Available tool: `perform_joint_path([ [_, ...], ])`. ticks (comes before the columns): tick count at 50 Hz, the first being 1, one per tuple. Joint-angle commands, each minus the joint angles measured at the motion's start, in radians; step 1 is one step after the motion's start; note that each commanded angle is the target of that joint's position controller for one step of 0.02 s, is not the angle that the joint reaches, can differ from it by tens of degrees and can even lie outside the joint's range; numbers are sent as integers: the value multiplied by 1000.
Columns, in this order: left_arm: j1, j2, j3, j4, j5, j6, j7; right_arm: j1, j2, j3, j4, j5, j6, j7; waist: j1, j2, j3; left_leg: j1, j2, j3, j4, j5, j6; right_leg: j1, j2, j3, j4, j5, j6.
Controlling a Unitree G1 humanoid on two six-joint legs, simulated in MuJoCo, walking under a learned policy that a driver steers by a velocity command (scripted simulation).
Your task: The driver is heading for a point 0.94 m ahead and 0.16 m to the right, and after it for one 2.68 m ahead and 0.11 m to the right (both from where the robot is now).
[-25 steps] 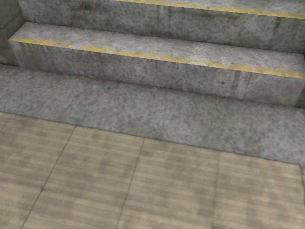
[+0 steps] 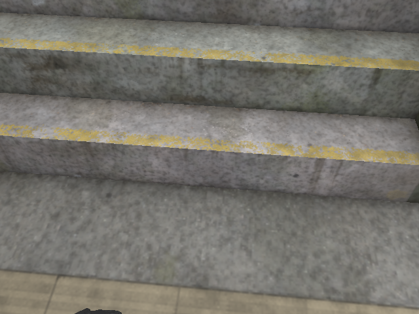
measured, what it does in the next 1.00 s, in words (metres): walks ahead, turning right: right foot, then left foot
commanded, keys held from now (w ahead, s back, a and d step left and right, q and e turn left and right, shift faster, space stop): w+shift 0.08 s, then shift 0.38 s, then e+shift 0.54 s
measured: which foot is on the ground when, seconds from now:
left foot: down 0.00-0.16, up 0.18-0.54, down 0.56-1.00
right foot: up 0.00-0.12, down 0.14-0.58, up 0.60-1.00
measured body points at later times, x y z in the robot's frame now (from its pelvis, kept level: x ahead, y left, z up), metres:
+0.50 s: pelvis +0.37 +0.00 +0.01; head +0.41 +0.00 +0.46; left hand +0.32 +0.24 -0.14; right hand +0.52 -0.23 -0.12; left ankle +0.53 +0.11 -0.70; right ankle +0.32 -0.07 -0.73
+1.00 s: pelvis +0.41 +0.01 +0.00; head +0.43 -0.03 +0.45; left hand +0.65 +0.23 -0.10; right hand +0.45 -0.32 -0.12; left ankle +0.54 +0.10 -0.73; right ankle +0.38 -0.09 -0.73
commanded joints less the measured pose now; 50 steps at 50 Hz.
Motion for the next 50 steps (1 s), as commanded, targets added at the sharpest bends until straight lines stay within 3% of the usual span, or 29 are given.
perform_joint_path([
  [1, -128, 31, -9, -78, -14, -9, -1, -6, -137, -10, -53, 6, -26, -13, 30, 39, 161, -190, 248, -65, -161, 701, 44, 215, 74, -79, -176, 93, -26],
  [4, -66, 91, 9, -71, -10, -11, 19, 0, -204, -17, -43, -18, -7, -34, 84, 119, 45, 47, 290, -39, 60, 1258, 17, 318, 184, -109, -232, -75, -60],
  [6, 262, 147, 34, 29, 1, -22, 45, -29, -234, -28, -37, -40, 23, -54, 228, 144, -112, 51, 294, -31, 494, 1336, 0, 612, 216, -71, -299, -106, -92],
  [7, 423, 184, 50, 78, 24, -28, 61, -61, -218, -26, -51, -31, 25, -56, 291, 138, -190, -103, 257, -23, 768, 1099, -2, 838, 124, 1, -312, -73, -115],
  [8, 477, 289, 77, 90, 61, -33, 71, 59, -40, 9, -88, 7, 22, -37, 178, -151, -332, -540, 93, -15, 1243, 124, -36, 1236, -243, 422, -179, 246, -247],
  [9, 480, 251, 82, 93, 23, -26, 48, 97, -104, -3, -69, 48, 14, -46, 193, -117, -520, -693, 3, -168, 1465, -231, -33, 1345, -332, 734, -271, 362, -345],
  [10, 385, 215, 75, 95, 4, -29, 44, -38, -132, -10, -110, 38, 11, -53, 153, -26, -370, -745, 82, -199, 1406, -119, -25, 1191, -266, 561, -322, 410, -295],
  [11, 315, 143, 57, 101, 0, -35, 41, -133, -129, -7, -134, 17, 8, -49, 136, 13, -196, -767, 113, -171, 1310, -78, -29, 1010, -219, 443, -375, 425, -248],
  [12, 282, 92, 43, 109, 2, -41, 44, -169, -107, -4, -136, 1, 16, -42, 101, 47, -99, -749, 140, -171, 1239, -64, -31, 872, -180, 353, -421, 440, -211],
  [14, 296, 38, 19, 147, -15, -48, 52, -152, -72, -1, -133, -35, 53, -22, 43, 27, -38, -634, 156, -152, 1110, -44, -49, 682, -130, 240, -499, 498, -162],
  [16, 292, 84, 22, 168, -24, -66, 49, -147, -47, 3, -134, -44, 72, -12, 5, 4, -27, -581, 148, -116, 992, -22, -65, 594, -98, 157, -529, 604, -159],
  [18, 264, 111, 23, 178, -22, -71, 43, -197, -44, 9, -155, -37, 76, -10, -16, -33, -20, -544, 142, -66, 809, 79, -67, 541, -33, 60, -538, 656, -126],
  [20, 263, 104, 18, 187, -27, -67, 37, -281, -43, 20, -169, -25, 69, -9, 11, -72, -24, -484, 126, -18, 618, 236, -63, 534, 20, -4, -543, 580, -94],
  [24, 340, 107, 16, 231, -33, -54, 44, -376, -80, 20, -177, -20, 59, -26, 66, -68, -26, -455, 132, -38, 481, 368, -50, 636, -18, 50, -503, 420, -69],
  [27, 320, 147, 34, 229, -30, -29, 61, -308, -141, 0, -151, -31, 42, -44, 35, -50, 4, -403, 117, -61, 344, 314, -36, 675, -13, 125, -327, 360, -43],
  [28, 327, 149, 38, 220, -35, -20, 65, -247, -176, -11, -131, -37, 27, -52, 22, 0, -12, -315, 148, -78, 273, 499, -33, 650, 38, 127, -207, 249, -17],
  [29, 361, 118, 34, 186, -42, -17, 72, -176, -245, -28, -128, -48, 15, -58, 31, 111, -103, -131, 332, -196, 359, 1017, 5, 527, 104, 102, -15, -93, 11],
  [30, 481, 17, 17, 188, -68, 2, 85, -158, -276, -42, -147, -34, 31, -52, 47, 288, -273, 52, 592, -400, 376, 1343, 174, 356, 234, 24, 285, -743, 37],
  [31, 444, 99, 40, 197, -36, 28, 91, -165, -228, -34, -169, -7, 52, -51, 36, 163, -298, -10, 582, -395, 322, 1198, 200, 321, 208, 66, 412, -797, 39],
  [32, 384, 122, 56, 180, -17, 45, 85, -232, -189, -25, -188, -7, 64, -60, 58, 117, -231, -105, 539, -333, 268, 934, 181, 300, 166, 81, 453, -727, 50],
  [34, 314, 114, 66, 156, 1, 76, 69, -347, -145, -14, -214, -7, 84, -85, 98, 127, -88, -301, 458, -220, 165, 535, 128, 301, 98, 82, 429, -627, 82],
  [35, 310, 103, 66, 149, 11, 93, 63, -365, -144, -14, -218, -10, 92, -95, 105, 142, -64, -371, 433, -172, 131, 425, 119, 327, 95, 62, 424, -597, 96],
  [38, 282, 70, 60, 115, 7, 127, 59, -379, -161, -20, -217, -16, 96, -99, 110, 129, -57, -408, 431, -89, 95, 279, 125, 336, 82, 32, 340, -549, 105],
  [41, 219, 74, 58, 62, 4, 145, 41, -394, -186, -29, -219, -21, 97, -87, 98, 149, -76, -395, 454, -29, 90, 199, 120, 364, 59, 16, 207, -516, 92],
  [42, 128, 119, 76, 1, -70, 143, 65, -504, -276, -62, -257, -21, 96, -105, 89, 167, -87, -398, 484, -46, 44, 152, 107, 349, 33, 20, 181, -512, 104],
  [44, 130, 139, 82, -15, -51, 144, 79, -527, -275, -66, -257, -15, 100, -119, 94, 137, -112, -378, 503, -25, 41, 140, 100, 392, 29, 3, 112, -497, 104],
  [46, 150, 151, 92, -24, -41, 151, 78, -524, -283, -72, -245, -9, 109, -114, 93, 127, -116, -342, 502, 19, 52, 132, 86, 427, 44, -32, 36, -497, 88],
  [48, 191, 154, 100, -30, -44, 159, 66, -533, -291, -79, -239, 0, 119, -102, 112, 131, -129, -336, 497, 50, 82, 65, 64, 491, 54, -53, -51, -457, 56],
  [50, 279, 182, 123, -3, -52, 164, 67, -538, -251, -74, -229, 17, 137, -88, 152, 77, -121, -387, 448, 114, 206, -56, -10, 605, 91, -54, -230, -399, -14],
])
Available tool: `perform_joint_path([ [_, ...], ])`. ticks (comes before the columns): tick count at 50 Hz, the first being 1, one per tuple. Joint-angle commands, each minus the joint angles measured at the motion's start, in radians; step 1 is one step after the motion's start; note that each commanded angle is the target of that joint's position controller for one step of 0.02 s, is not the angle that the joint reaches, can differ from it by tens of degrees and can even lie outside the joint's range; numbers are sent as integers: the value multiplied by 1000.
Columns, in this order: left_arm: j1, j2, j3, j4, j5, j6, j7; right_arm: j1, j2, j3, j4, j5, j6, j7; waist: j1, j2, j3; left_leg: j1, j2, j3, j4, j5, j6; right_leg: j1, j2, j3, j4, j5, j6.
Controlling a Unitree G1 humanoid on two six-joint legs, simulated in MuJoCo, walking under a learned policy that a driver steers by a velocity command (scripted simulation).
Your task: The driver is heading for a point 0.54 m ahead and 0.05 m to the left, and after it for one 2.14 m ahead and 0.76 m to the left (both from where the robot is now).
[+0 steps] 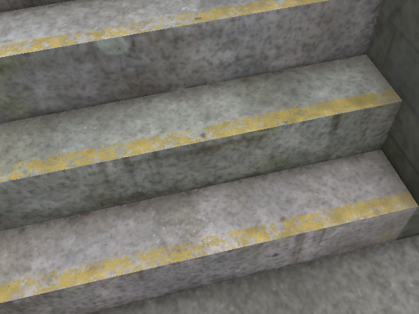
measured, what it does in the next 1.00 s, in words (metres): walks ahead, turning left: right foot, then left foot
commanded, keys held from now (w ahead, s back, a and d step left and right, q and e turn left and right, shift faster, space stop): e+shift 0.12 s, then q+shift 0.44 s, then w+q+shift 0.26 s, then w+e+shift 0.18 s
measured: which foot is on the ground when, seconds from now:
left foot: down 0.00-0.02, up 0.04-0.66, down 0.68-1.00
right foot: up 0.00-0.00, down 0.02-0.68, up 0.70-1.00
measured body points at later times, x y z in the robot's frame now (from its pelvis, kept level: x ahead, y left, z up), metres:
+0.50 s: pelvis +0.01 -0.03 +0.01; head +0.04 -0.04 +0.46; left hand +0.21 +0.22 -0.09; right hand +0.12 -0.32 -0.11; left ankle +0.02 +0.12 -0.69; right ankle +0.00 -0.10 -0.73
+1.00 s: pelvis +0.17 +0.07 +0.01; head +0.18 +0.10 +0.46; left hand +0.27 +0.36 -0.10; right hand +0.27 -0.20 -0.11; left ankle +0.00 +0.11 -0.73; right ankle +0.35 +0.00 -0.70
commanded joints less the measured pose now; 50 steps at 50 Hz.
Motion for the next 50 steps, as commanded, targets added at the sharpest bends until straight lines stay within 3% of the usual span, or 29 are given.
perform_joint_path([
  [1, 221, 143, 59, 2, -2, 2, 10, -30, -92, -26, -36, 11, 15, 20, 92, -58, -88, -59, 119, -108, 81, -332, -3, 213, -4, 112, -295, 130, -122],
  [2, 229, 293, 87, -24, 14, -7, 28, -36, -53, -22, -87, -17, 18, 22, 42, -334, 1, -419, -60, -82, 410, -570, -113, 275, -256, 604, -394, 314, -274],
  [3, 194, 263, 69, -47, 60, -51, 32, -173, -53, -18, -139, -36, -1, 22, 70, -223, -63, -471, -113, -354, 613, -562, -112, 194, -278, 728, -445, 217, -351],
  [4, 96, 273, 68, -67, 53, -88, 31, -144, -89, -31, -139, -12, -10, 31, -4, -193, -70, -491, -120, -424, 642, -430, -82, 201, -235, 612, -459, 179, -288],
  [5, 21, 272, 73, -91, 22, -107, 31, -117, -106, -38, -119, -5, -18, 27, -40, -182, -71, -482, -120, -447, 631, -323, -64, 188, -193, 545, -451, 171, -218],
  [6, -25, 232, 61, -107, -2, -108, 33, -94, -136, -49, -95, -19, -24, 18, -52, -133, -86, -470, -115, -452, 633, -257, -62, 191, -172, 495, -417, 218, -165],
  [7, -54, 189, 43, -110, -3, -105, 34, -49, -129, -47, -73, -32, -24, 15, -67, -131, -131, -419, -115, -435, 648, -198, -65, 178, -155, 418, -389, 291, -139],
  [10, 0, 97, -1, -104, 26, -107, 39, -41, -74, -31, -50, -17, -22, 21, -31, -117, -210, -342, -111, -404, 660, -112, -82, 231, -138, 322, -358, 489, -145],
  [13, 10, 36, -40, -60, 46, -111, 39, -37, -28, -8, -20, -2, -13, 32, -15, -142, -171, -231, -65, -415, 435, -61, -89, 218, -111, 240, -389, 377, -121],
  [16, 5, 132, -27, -36, 59, -112, 38, -94, -78, -7, -37, 8, -9, 54, 27, -172, -82, -145, -80, -381, 327, -119, -88, 153, -139, 240, -430, 256, -142],
  [18, 15, 190, -8, -24, 38, -101, 47, -100, -122, -15, -60, 16, -12, 60, 46, -165, -40, -232, -90, -375, 341, -233, -88, 221, -196, 289, -415, 284, -184],
  [21, 19, 172, -5, -18, 24, -89, 65, -55, -105, -17, -69, 20, -13, 67, 43, -125, -63, -328, -58, -394, 406, -318, -97, 357, -268, 317, -371, 472, -211],
  [25, -41, 145, -5, -40, 35, -76, 81, -32, -68, -11, -80, 24, -9, 85, 22, -80, -113, -283, -54, -343, 408, -325, -105, 374, -269, 228, -343, 656, -198],
  [28, -77, 161, 2, -55, 40, -63, 87, -36, -56, -5, -97, 24, -11, 106, 10, -122, -148, -193, -74, -292, 317, -293, -86, 357, -259, 139, -315, 713, -174],
  [29, 21, 115, -13, -22, 79, -76, 40, 56, -16, 7, -63, -35, 19, 124, 15, -159, -181, -101, -115, -257, 278, -292, -47, 372, -209, 50, -289, 603, -145],
  [31, 36, 147, 4, -21, 74, -96, -6, 43, -69, -10, -82, -14, 43, 152, 18, -215, -160, -1, -133, -216, 205, -273, 5, 277, -214, 50, -350, 94, -95],
  [33, -29, 164, 12, -40, 65, -105, -11, 136, -102, -24, -60, -40, 41, 163, -56, -137, -119, 205, -165, -214, 65, -273, 47, 82, -194, 8, -279, -259, -36],
  [34, -66, 117, -2, -58, 68, -105, -11, 315, -155, -45, 7, -48, 26, 150, -133, 62, -130, 403, -99, -382, -68, -425, 106, -102, -114, -87, 8, -267, 10],
  [35, -149, 19, -33, -116, 73, -107, -18, 402, -279, -70, 5, -51, 2, 135, -166, 304, -79, 529, 183, -941, -234, -733, 226, -476, 45, -94, 363, -348, 53],
  [36, -276, 70, -17, -180, -30, -165, -6, 375, -273, -75, -28, 36, -53, 118, -178, 227, -58, 533, 242, -1224, -335, -938, 393, -681, 91, 166, 498, -270, 43],
  [37, -299, 127, -12, -192, -58, -206, -9, 316, -224, -59, -41, 41, -87, 101, -149, 174, -11, 538, 243, -1178, -352, -855, 368, -745, 45, 207, 517, -153, 22],
  [38, -248, 154, -4, -164, -29, -234, -8, 271, -177, -47, -54, 38, -106, 88, -106, 117, 1, 527, 198, -1065, -322, -663, 317, -728, 20, 212, 476, -34, 16],
  [39, -213, 156, -1, -134, 12, -246, -2, 233, -155, -40, -69, 40, -106, 78, -77, 61, -2, 489, 148, -945, -300, -480, 269, -664, 2, 209, 398, 55, 23],
  [40, -146, 121, -26, -91, 126, -200, -31, 201, -186, -45, -52, -16, -73, 78, -40, 13, 50, 308, 34, -776, -328, -310, 192, -478, -9, 145, 310, 168, 55],
  [41, -115, 93, -30, -89, 131, -176, -46, 208, -169, -42, -61, -24, -66, 85, -32, 40, 22, 239, -33, -701, -316, -194, 183, -377, 34, 94, 296, 210, 75],
  [44, -94, 55, -56, -83, 81, -147, -54, 272, -109, -25, -19, -4, -86, 102, -40, 93, -4, 227, -84, -547, -291, 110, 165, -293, 42, 14, 136, 279, 99],
  [48, -234, 57, -72, -126, 50, -152, -45, 318, -131, -21, -3, -15, -112, 94, -105, 102, 28, 322, -15, -520, -353, 250, 136, -262, 35, -3, -105, 347, 50],
  [49, -163, 46, -74, -108, 43, -145, -38, 296, -124, -16, 1, -29, -114, 85, -70, 162, -29, 352, 14, -491, -333, 343, 136, -194, 42, -18, -39, 304, 20],
  [50, -125, 70, -68, -100, 36, -142, -33, 249, -115, -9, -13, -36, -118, 81, -32, 135, -36, 348, 15, -445, -287, 567, 122, -140, 53, -5, -39, 278, -12],
])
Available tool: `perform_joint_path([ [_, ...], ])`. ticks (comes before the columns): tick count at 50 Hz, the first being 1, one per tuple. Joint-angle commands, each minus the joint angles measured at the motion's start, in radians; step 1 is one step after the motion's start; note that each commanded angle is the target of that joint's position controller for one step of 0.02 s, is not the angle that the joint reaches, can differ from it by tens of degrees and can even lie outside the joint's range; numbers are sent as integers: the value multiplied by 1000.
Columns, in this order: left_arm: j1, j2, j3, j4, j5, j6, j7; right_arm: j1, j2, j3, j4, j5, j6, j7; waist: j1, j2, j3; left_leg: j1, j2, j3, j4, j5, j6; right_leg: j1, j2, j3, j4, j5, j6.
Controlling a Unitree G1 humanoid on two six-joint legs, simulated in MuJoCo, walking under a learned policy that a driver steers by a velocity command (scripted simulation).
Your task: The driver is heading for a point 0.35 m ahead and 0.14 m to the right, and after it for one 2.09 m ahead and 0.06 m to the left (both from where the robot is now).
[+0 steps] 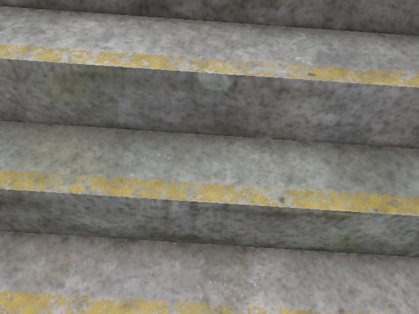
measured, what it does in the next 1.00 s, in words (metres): climbs: right foot, then left foot 0.21 m higher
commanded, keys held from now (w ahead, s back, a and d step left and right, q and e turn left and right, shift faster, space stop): w+e+shift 0.22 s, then e+shift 0.06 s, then q+shift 0.72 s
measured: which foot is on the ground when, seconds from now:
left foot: down 0.00-0.12, up 0.14-0.52, down 0.54-1.00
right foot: up 0.00-0.10, down 0.12-0.54, up 0.56-1.00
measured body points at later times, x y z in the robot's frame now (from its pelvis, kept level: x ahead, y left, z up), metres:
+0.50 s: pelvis +0.29 -0.03 +0.02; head +0.36 -0.05 +0.46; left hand +0.32 +0.23 -0.12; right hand +0.53 -0.23 -0.04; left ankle +0.45 +0.02 -0.49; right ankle +0.17 -0.06 -0.73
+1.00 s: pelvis +0.45 -0.06 +0.21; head +0.47 -0.04 +0.66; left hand +0.67 +0.18 +0.16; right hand +0.47 -0.30 +0.08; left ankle +0.46 +0.01 -0.52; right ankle +0.52 -0.23 -0.17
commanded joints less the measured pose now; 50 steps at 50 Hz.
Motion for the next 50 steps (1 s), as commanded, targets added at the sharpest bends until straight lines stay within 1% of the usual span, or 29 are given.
perform_joint_path([
  [1, -62, 92, 17, -79, -18, -11, 17, -56, -140, -19, -49, -23, -24, -20, 46, 166, -22, -70, 249, 56, 70, 1061, 41, 181, 72, -51, 12, -50, -79],
  [3, 131, 121, 35, -32, -16, -10, 37, -113, -153, -15, -67, -41, -15, -43, 147, 196, -121, 4, 281, 93, 319, 1447, 27, 278, 110, -57, 31, -163, -140],
  [5, 473, 135, 58, 83, -10, -20, 39, -220, -167, -15, -96, -30, 1, -47, 320, 107, -171, -188, 224, 156, 799, 1292, 27, 594, 136, -47, -165, -104, -185],
  [6, 548, 181, 72, 122, 2, -19, 45, -319, -77, 15, -127, -42, -17, -39, 323, -68, -58, -513, 71, 181, 1244, 548, 6, 671, 14, 178, -202, -167, -231],
  [7, 397, 204, 72, 101, 1, -6, 38, -216, 11, 37, -181, -13, -33, -8, 118, -335, -87, -928, -74, 82, 1539, -31, -61, 805, -179, 786, -358, -86, -378],
  [9, 241, 122, 61, 40, -15, -1, 27, -200, -50, 50, -199, -65, -45, -9, 66, -39, -52, -977, 59, -6, 1684, 51, -47, 620, -205, 747, -434, -320, -418],
  [11, 224, 77, 36, 47, -24, -13, 41, -240, -5, 70, -255, -92, -27, -10, 1, 122, 2, -1006, 103, 24, 1739, 55, -59, 398, -131, 586, -399, -154, -361],
  [14, 238, 108, 27, 47, -17, -45, 43, -264, 28, 87, -321, -76, 36, -20, -26, 123, 40, -959, 90, 128, 1655, 65, -99, 145, -13, 367, -315, 380, -299],
  [15, 304, 125, 29, 74, 0, -54, 42, -287, 82, 97, -331, -49, 52, -43, 23, 21, -6, -1081, 42, 194, 1947, -60, -97, 244, -65, 389, -321, 546, -330],
  [18, 448, 104, 23, 145, 3, -70, 50, -493, 109, 100, -447, -42, 57, -95, 107, -55, 52, -1563, 95, 165, 2215, -312, -47, 571, -160, 377, -343, 451, -267],
  [20, 523, 62, 15, 199, 0, -52, 70, -654, 145, 122, -537, -50, 47, -92, 132, -7, 99, -1646, 119, 93, 2098, -433, 11, 614, -136, 294, -364, 413, -187],
  [22, 522, 38, -1, 220, -7, 0, 87, -640, 165, 141, -558, -36, 65, -62, 107, 27, 26, -1405, 111, 270, 1758, -309, 1, 553, -63, 144, -515, 595, -157],
  [23, 378, 60, 3, 154, -23, 12, 101, -499, 191, 164, -526, -33, 81, -57, 21, 17, -80, -955, 100, 293, 1450, -279, 29, 395, -59, 33, -567, 990, -158],
  [24, 349, 101, 12, 129, -62, 15, 116, -477, 149, 158, -511, -6, 94, -63, -4, 6, -181, -689, 25, 294, 1254, -249, 22, 371, -91, 69, -529, 1309, -174],
  [25, 268, 209, 38, 84, -76, -8, 117, -228, 90, 117, -391, 18, 103, -67, -105, -83, -379, -491, -14, 300, 1248, -169, 9, 504, -156, 60, -357, 1822, -194],
  [26, 163, 293, 76, 52, -90, -26, 107, -11, 0, 79, -319, 21, 101, -62, -191, -129, -518, -388, -50, 229, 1119, -112, 17, 643, -196, 34, -82, 2044, -183],
  [27, 92, 300, 92, 0, -98, -37, 85, 63, -63, 51, -283, -25, 96, -40, -237, 26, -554, -326, -97, 81, 844, -26, 44, 648, -158, 29, 275, 1913, -158],
  [28, 109, 168, 68, -81, -52, -48, 36, 10, -183, 1, -231, -7, 97, -53, -140, 523, -609, -28, 237, -581, 488, 322, 297, 143, 165, 80, 867, 323, -27],
  [29, 122, 120, 39, -80, 35, -69, -5, -101, -169, -25, -261, -11, 137, -99, -92, 402, -713, -52, 262, -959, 252, 470, 335, 31, 258, 217, 1312, -46, -19],
  [31, -15, -61, -17, -188, 62, -25, 11, -166, -41, 1, -184, 3, 142, -107, 15, -13, -296, -389, 188, -695, 346, 123, 244, -227, 179, 220, 1457, -37, -10],
  [32, -46, -127, -43, -213, 72, 1, 32, -135, 10, 12, -123, -12, 133, -109, 52, -84, -83, -520, 131, -541, 397, 66, 190, -343, 150, 225, 1432, -98, -20],
  [34, 24, -124, -55, -207, 54, 24, 51, -124, 87, 36, -83, -17, 110, -89, 94, -41, 29, -589, 49, -332, 382, 131, 120, -411, 135, 187, 1435, -177, -23],
  [37, -28, -107, -62, -250, 59, 35, 77, -78, 24, 24, -59, 7, 62, -56, 93, -12, 17, -610, -22, -177, 390, 319, 68, -373, 76, 147, 1250, -183, -21],
  [38, -87, -11, -63, -411, -40, 11, 38, 14, 9, 52, -111, -114, 44, -12, 91, 98, -191, -593, -22, -194, 287, 276, 72, -397, 110, 174, 1028, -103, -42],
  [39, -80, -13, -53, -381, -19, 17, 7, 25, -48, 29, -115, -109, 38, -7, 78, 226, -156, -568, 27, -296, 253, 323, 119, -426, 130, 129, 1211, -146, -23],
  [41, -47, -33, -51, -345, -6, 27, 11, 149, -67, 36, -93, -95, 32, 16, 39, 171, -166, -373, 132, -505, 283, 402, 201, -653, 191, 205, 1653, -231, 35],
  [44, -77, -23, -53, -352, -12, -1, 51, 161, -52, 54, -112, -66, 0, 51, 41, 87, -65, -245, 155, -486, 335, 280, 167, -876, 150, 255, 1749, -303, 21],
  [47, -113, -20, -41, -371, -4, -21, 65, 112, -64, 62, -173, -43, -9, 20, 40, 109, -90, -476, 111, -459, 303, 212, 163, -660, 98, 154, 1618, -256, 40],
  [50, -202, -35, -40, -408, -10, -1, 93, 216, -97, 62, -196, -31, -13, -2, -27, 177, -147, -305, 148, -634, 328, 273, 202, -825, 127, 169, 1564, -417, 102],
])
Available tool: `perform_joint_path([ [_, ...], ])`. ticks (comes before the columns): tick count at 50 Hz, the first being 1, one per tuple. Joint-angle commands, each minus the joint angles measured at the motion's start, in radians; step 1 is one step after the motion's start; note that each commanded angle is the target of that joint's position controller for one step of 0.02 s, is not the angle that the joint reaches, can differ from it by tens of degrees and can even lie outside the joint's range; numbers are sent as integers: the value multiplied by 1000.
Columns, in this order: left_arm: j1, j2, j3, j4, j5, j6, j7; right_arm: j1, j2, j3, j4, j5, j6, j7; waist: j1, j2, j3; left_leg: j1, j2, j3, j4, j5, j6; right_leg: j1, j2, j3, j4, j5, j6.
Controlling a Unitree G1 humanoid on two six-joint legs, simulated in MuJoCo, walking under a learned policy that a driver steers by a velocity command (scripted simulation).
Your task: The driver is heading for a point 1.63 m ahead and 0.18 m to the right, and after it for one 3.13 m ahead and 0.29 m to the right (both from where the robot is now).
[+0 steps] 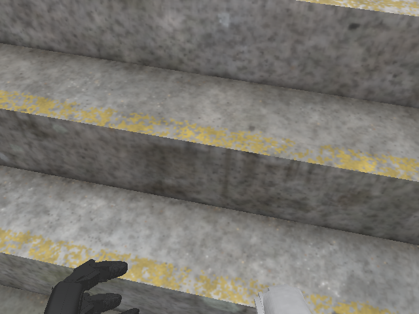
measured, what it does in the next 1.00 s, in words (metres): steps on the spot: right foot 0.22 m higher, then left foot 0.22 m lower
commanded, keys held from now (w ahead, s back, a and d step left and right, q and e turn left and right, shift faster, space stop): q+shift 0.16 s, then e+shift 0.84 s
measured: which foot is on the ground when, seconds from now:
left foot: down 0.00-0.28, up 0.30-0.78, down 0.80-1.00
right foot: up 0.00-0.24, down 0.26-0.80, up 0.82-1.00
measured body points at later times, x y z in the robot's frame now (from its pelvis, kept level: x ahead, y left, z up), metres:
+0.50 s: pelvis +0.05 -0.11 +0.13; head +0.07 -0.12 +0.58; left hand +0.06 +0.13 +0.00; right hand +0.37 -0.28 +0.09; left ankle -0.01 +0.04 -0.46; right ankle +0.13 -0.21 -0.52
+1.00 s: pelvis +0.01 -0.04 +0.01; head +0.03 -0.02 +0.46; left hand +0.13 +0.18 -0.13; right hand +0.08 -0.31 -0.09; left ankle -0.03 +0.04 -0.73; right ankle -0.02 -0.20 -0.34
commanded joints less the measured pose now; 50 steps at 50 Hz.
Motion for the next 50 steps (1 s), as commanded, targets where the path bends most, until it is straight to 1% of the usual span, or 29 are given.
perform_joint_path([
  [1, -151, 32, 20, -120, 0, -4, 32, 79, -152, -30, -94, 17, -34, -13, -10, 117, -93, 303, 258, -446, -116, 314, 231, -217, 21, -1, -8, -110, 64],
  [5, -260, 79, 44, -189, -24, -12, 53, 149, -164, -34, -106, 36, -56, -8, -30, 145, -53, 473, 349, -530, -62, 697, 221, -381, 35, 25, 74, -430, 53],
  [7, -271, 71, 42, -196, -28, -21, 57, 182, -173, -38, -100, 33, -54, -22, -32, 141, -121, 518, 370, -513, -39, 822, 194, -390, 33, 36, 94, -477, 38],
  [8, -290, 54, 31, -208, -23, -20, 30, 65, -214, -51, -135, 62, -61, -17, 32, 32, -100, 435, 325, -466, -112, 785, 184, -276, -2, -69, -232, -514, 37],
  [10, -171, 40, 38, -165, -11, 26, -31, -289, -309, -82, -248, 38, -32, -21, 172, 93, -141, -154, 313, -371, -337, 753, 150, 429, 11, -167, -635, -413, -16],
  [11, -114, 38, 53, -154, -13, 51, -84, -354, -377, -113, -227, 42, -21, -15, 255, 203, -185, -309, 304, -330, -418, 1006, 182, 745, 58, -270, -644, -232, 0],
  [12, -16, 54, 58, -141, -32, 51, -111, -413, -383, -128, -229, 43, -23, 5, 304, 181, -212, -189, 313, -294, -366, 1200, 179, 802, 72, -231, -801, -91, 8],
  [13, 19, 107, 73, -84, -10, 65, -138, -377, -314, -125, -198, 76, -23, 29, 289, 65, -259, 100, 236, -204, -169, 1399, 180, 727, 122, -149, -1157, -162, -37],
  [14, 156, 184, 91, 27, 47, 87, -160, -226, -138, -99, -167, 69, -9, 42, 145, -161, -395, 40, 106, -106, 94, 986, 94, 870, -5, 317, -1282, 399, -263],
  [15, 243, 202, 95, 32, 94, 123, -187, -81, -129, -113, -107, 43, 18, 40, 193, -424, -351, -248, -26, -162, 534, -24, -73, 904, -302, 925, -1591, 273, -524],
  [16, 63, 40, 74, 60, -9, 89, -15, 4, -72, -122, -83, 41, 39, -13, 66, -241, -290, -143, 69, 11, 860, -93, -99, 882, -285, 989, -1646, 70, -446],
  [17, 58, 196, 58, 2, -16, 33, -119, -228, -163, -117, -173, 90, 39, 7, 128, -477, 40, -512, -29, -176, 1086, -63, -116, 644, -200, 933, -1600, -143, -419],
  [18, 73, 115, 51, 56, -24, 4, -126, -331, -199, -114, -147, 96, 33, -24, 147, -235, -3, -537, 2, -112, 1083, 19, -104, 708, -159, 686, -1502, -200, -369],
  [19, 140, 61, 38, 125, -4, 16, -114, -387, -164, -80, -150, 68, 33, -46, 173, -53, -46, -552, 13, -52, 1059, 157, -81, 671, -115, 544, -1360, -93, -363],
  [20, 109, 36, 39, 150, -4, 12, -99, -442, -129, -59, -179, 55, 18, -44, 135, 3, -46, -508, 73, 45, 1008, 93, -80, 647, -86, 455, -1398, -60, -329],
  [23, 30, 26, 41, 106, -24, -17, -45, -497, -111, -46, -215, 30, 19, -56, 101, -77, -89, -370, 127, 156, 876, 31, -85, 541, 3, 323, -1405, -11, -257],
  [27, 127, 57, 32, 65, -17, -54, -5, -493, -117, -39, -259, 2, 23, -21, 117, -144, -113, -263, 126, 206, 866, 162, -98, 541, 9, 327, -1389, 58, -260],
  [33, 196, 90, 11, 6, -42, -73, -9, -475, -100, -47, -326, -30, 29, -34, 145, -171, -71, -142, 151, 166, 382, 82, -87, 576, -3, 561, -1312, -50, -312],
  [36, 98, 113, 2, -47, -68, -57, -15, -369, -30, -33, -295, -50, 51, 20, 111, -171, -55, 94, 158, 230, -80, 266, -62, 440, 70, 540, -1274, -150, -271],
  [38, 125, 118, -15, -46, -89, -8, -16, -233, -9, -26, -223, -19, 58, 82, 87, -75, -20, 353, 217, 319, -422, 626, -20, 255, 123, 426, -1128, -156, -199],
  [40, 279, 108, -25, -41, -92, 58, -16, -179, -19, -14, -139, -27, 44, 136, 146, 28, 7, 557, 348, 366, -613, 876, 87, 68, 229, 172, -786, -256, -38],
  [41, 330, 97, -14, -98, -72, 68, -36, -157, -171, -63, -99, -59, 21, 136, 207, 212, -33, 770, 528, 312, -73, 1581, 262, -283, 304, -1, -353, -425, 63],
  [42, 509, 117, -6, -7, -58, 66, -40, -273, -205, -102, -135, -119, 22, 133, 213, 175, -201, 778, 756, 265, 19, 1764, 391, -263, 229, -9, -7, -441, 120],
  [43, 451, 137, 3, -5, -53, 60, -43, -328, -239, -105, -134, -148, 47, 145, 231, 69, -233, 650, 744, 240, 21, 1567, 396, -351, 192, 23, 318, -337, 112],
  [44, 356, 118, 5, -9, -47, 42, -46, -454, -241, -103, -172, -119, 71, 132, 235, 38, -235, 519, 712, 233, -68, 1152, 389, -330, 154, 30, 351, -220, 92],
  [45, 372, 82, -3, 63, -22, 30, -35, -503, -200, -86, -228, -90, 58, 82, 205, -15, -197, 422, 739, 96, -178, 674, 379, -270, 67, 117, 385, -41, 102],
  [46, 291, 93, 12, 92, 0, 21, -39, -523, -166, -55, -245, -42, 39, 45, 179, -82, -121, 344, 576, 187, -261, 193, 269, -202, 60, 80, 271, 82, 81],
  [47, 179, 112, 22, 84, -4, 14, -45, -473, -171, -49, -262, -8, 33, 14, 112, -29, -66, 301, 510, 231, -320, 24, 232, -151, 67, 16, 252, 79, 83],
  [50, 73, 130, 37, 132, -34, -3, -91, -382, -147, -29, -245, 4, 6, -29, 35, 39, 27, 331, 485, 335, -396, 23, 193, -34, 39, 26, 13, 234, 69],
])
Keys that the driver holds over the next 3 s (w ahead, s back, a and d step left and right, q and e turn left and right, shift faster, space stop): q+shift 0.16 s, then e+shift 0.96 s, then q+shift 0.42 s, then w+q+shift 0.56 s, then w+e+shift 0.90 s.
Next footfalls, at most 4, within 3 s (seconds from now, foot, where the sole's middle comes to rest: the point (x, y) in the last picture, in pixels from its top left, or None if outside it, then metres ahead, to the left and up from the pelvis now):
0.26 right None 0.17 -0.20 -0.55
0.80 left None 0.01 0.04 -0.77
1.30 right None -0.02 -0.22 -0.77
1.68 left None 0.02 0.02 -0.77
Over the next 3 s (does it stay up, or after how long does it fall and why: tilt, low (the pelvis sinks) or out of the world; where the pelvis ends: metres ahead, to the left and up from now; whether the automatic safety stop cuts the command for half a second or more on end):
stays up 0.16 0.04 0.16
